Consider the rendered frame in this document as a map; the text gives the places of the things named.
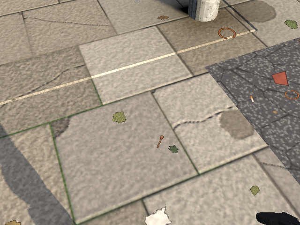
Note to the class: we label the right robot hand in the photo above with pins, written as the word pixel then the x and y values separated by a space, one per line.
pixel 272 218

